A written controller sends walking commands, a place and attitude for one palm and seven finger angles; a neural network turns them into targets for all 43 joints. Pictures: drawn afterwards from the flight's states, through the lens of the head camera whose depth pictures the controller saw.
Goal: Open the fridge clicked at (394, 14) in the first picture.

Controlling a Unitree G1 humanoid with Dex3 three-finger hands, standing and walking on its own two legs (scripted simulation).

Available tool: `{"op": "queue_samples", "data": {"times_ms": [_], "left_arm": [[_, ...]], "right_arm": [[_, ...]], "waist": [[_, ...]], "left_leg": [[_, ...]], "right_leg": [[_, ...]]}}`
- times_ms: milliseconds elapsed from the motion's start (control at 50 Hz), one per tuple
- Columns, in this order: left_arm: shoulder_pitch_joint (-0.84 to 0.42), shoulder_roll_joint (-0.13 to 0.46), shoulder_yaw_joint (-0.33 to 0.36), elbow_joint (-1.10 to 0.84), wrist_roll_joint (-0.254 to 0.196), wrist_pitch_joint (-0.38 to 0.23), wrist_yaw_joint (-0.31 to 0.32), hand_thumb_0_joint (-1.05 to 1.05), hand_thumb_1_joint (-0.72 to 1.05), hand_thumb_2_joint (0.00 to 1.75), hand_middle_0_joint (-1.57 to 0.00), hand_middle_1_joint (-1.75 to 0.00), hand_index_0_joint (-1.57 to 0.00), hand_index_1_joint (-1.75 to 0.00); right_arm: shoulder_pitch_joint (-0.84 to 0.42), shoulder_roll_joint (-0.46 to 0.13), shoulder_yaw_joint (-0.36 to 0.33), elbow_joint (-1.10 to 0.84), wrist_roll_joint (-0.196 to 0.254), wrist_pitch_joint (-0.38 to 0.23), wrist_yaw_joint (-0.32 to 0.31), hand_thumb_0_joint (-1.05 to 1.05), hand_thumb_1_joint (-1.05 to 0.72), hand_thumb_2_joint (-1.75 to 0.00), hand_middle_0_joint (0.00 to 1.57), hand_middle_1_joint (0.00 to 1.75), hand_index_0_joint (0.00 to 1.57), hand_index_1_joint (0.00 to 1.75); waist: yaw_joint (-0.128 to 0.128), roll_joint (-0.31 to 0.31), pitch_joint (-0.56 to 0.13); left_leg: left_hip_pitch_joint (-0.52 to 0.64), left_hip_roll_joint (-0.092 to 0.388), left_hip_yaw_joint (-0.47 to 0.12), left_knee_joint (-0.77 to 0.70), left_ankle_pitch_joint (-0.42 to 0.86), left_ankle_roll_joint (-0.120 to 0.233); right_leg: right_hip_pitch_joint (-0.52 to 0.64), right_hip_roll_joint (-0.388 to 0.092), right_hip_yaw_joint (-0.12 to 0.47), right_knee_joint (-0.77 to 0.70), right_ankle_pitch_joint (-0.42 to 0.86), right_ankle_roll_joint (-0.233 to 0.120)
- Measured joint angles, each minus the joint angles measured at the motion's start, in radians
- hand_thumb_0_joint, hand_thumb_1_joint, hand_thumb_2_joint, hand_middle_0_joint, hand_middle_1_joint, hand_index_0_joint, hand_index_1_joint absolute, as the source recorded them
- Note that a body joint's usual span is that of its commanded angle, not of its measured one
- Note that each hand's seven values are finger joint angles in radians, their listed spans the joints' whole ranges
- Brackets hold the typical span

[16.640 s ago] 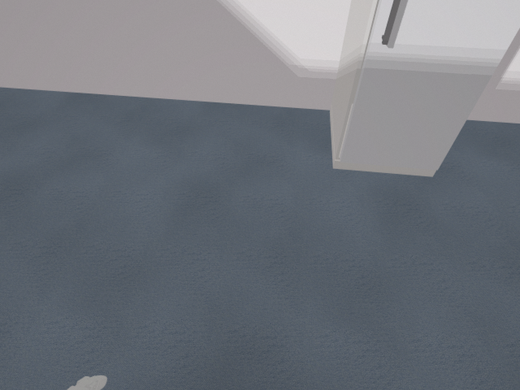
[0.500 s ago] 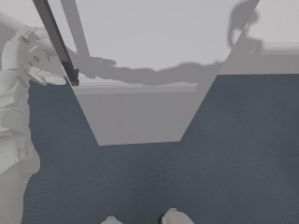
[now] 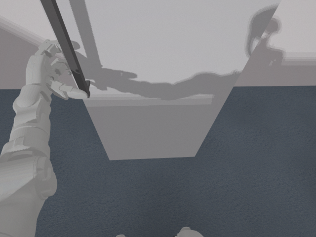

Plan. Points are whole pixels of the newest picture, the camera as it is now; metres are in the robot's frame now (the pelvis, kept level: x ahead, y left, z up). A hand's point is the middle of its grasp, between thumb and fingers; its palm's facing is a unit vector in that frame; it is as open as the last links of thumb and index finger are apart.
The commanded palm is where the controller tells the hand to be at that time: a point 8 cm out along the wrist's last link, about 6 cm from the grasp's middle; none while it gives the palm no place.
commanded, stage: slide the fingers in behind the handle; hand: left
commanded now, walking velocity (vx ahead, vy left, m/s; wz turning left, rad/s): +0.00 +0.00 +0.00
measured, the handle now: (67, 38) +0.53 +0.19 +0.19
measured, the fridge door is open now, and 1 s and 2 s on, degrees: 0 0 0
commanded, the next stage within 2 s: grip the handle and tug to test in 1.18 s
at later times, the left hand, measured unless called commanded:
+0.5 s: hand (78, 73) +0.48 +0.17 +0.13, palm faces -0.01 -1.00 +0.01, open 14.0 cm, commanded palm +0.45 +0.23 +0.13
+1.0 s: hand (82, 72) +0.49 +0.17 +0.13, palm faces -0.01 -1.00 +0.00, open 14.0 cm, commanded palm +0.46 +0.21 +0.13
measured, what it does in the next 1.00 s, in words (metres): stands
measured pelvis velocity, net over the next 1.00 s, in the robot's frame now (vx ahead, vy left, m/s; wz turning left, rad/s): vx -0.01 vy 0.00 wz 0.00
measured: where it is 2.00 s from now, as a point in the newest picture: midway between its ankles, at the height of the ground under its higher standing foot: outside the picture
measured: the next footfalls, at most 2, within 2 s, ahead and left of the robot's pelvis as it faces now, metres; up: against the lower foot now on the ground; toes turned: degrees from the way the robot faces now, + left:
none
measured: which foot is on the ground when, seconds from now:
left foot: down 0.00-1.00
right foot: down 0.00-1.00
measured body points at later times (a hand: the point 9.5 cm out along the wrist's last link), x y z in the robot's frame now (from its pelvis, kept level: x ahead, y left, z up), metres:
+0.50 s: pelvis +0.00 -0.01 +0.00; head +0.07 +0.00 +0.45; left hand +0.47 +0.23 +0.13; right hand +0.03 -0.28 -0.11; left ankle -0.02 +0.11 -0.71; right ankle +0.02 -0.14 -0.71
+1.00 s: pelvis -0.01 +0.00 +0.00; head +0.07 +0.00 +0.44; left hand +0.48 +0.22 +0.13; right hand +0.00 -0.27 -0.12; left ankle -0.02 +0.11 -0.71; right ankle +0.02 -0.14 -0.71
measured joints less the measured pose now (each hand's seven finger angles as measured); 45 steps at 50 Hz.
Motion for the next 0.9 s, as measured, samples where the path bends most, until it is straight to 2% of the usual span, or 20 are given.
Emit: {"op": "queue_samples", "data": {"times_ms": [100, 240, 460, 720, 900], "left_arm": [[0.001, -0.006, 0.000, 0.004, 0.009, 0.003, 0.015, -0.01, -0.50, 0.30, -0.30, -1.20, -0.30, -1.20], [0.026, -0.019, 0.005, -0.019, -0.003, -0.008, 0.017, -0.01, -0.50, 0.30, -0.30, -1.20, -0.30, -1.21], [0.014, -0.043, -0.029, -0.012, -0.004, -0.011, 0.036, -0.01, -0.50, 0.30, -0.29, -1.20, -0.30, -1.20], [-0.034, -0.024, -0.019, 0.051, 0.018, -0.019, 0.064, -0.01, -0.50, 0.30, -0.30, -1.20, -0.30, -1.20], [-0.026, -0.034, -0.013, 0.031, 0.016, -0.028, 0.067, -0.01, -0.50, 0.30, -0.30, -1.20, -0.30, -1.20]], "right_arm": [[-0.008, 0.002, 0.001, -0.004, 0.000, 0.002, 0.000, 0.00, -0.90, -0.90, 0.21, 0.30, 0.20, 0.30], [-0.002, 0.004, -0.002, 0.001, 0.001, 0.006, 0.001, 0.00, -0.90, -0.90, 0.21, 0.30, 0.20, 0.30], [-0.001, -0.001, -0.007, 0.019, 0.003, -0.002, -0.004, 0.00, -0.90, -0.90, 0.21, 0.30, 0.20, 0.30], [-0.001, -0.002, 0.000, 0.015, 0.002, -0.016, -0.005, 0.00, -0.90, -0.90, 0.21, 0.30, 0.20, 0.30], [0.023, -0.001, -0.005, 0.028, -0.002, -0.015, 0.001, 0.00, -0.90, -0.90, 0.21, 0.30, 0.20, 0.30]], "waist": [[-0.001, 0.001, 0.000], [0.006, 0.004, -0.001], [0.008, 0.005, 0.007], [-0.016, 0.001, 0.017], [-0.013, 0.003, 0.009]], "left_leg": [[0.007, 0.001, 0.000, -0.005, 0.001, -0.003], [0.022, 0.003, 0.002, -0.016, 0.004, -0.007], [0.027, 0.000, -0.006, -0.020, 0.014, -0.010], [0.004, 0.000, -0.002, -0.012, 0.021, -0.009], [-0.001, 0.001, 0.004, -0.013, 0.019, -0.006]], "right_leg": [[0.004, 0.001, 0.000, 0.000, -0.002, -0.003], [0.014, 0.004, 0.002, -0.003, -0.002, -0.006], [0.022, 0.001, -0.006, -0.005, 0.002, -0.010], [-0.005, 0.002, 0.000, 0.006, 0.011, -0.010], [-0.012, 0.003, 0.007, 0.003, 0.012, -0.008]]}}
